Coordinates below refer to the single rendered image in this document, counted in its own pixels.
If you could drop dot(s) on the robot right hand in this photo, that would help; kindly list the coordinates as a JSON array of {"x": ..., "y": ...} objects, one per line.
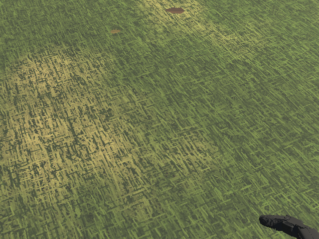
[{"x": 289, "y": 225}]

